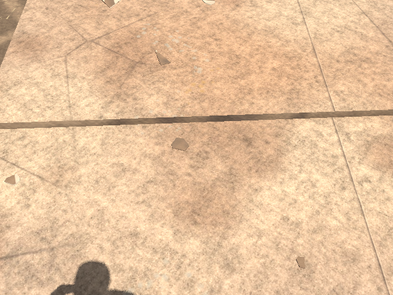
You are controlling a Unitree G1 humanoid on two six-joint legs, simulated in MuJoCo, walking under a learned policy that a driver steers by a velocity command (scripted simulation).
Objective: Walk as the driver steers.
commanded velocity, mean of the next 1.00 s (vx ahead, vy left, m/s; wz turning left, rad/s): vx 0.50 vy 0.00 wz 0.24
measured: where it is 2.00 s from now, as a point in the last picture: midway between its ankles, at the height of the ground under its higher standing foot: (167, 153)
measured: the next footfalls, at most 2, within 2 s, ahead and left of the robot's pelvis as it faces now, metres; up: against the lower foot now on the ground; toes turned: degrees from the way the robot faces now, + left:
right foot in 0.22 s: +0.32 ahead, -0.14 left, +0.00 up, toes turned +12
left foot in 0.70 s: +0.50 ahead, +0.19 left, +0.00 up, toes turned +20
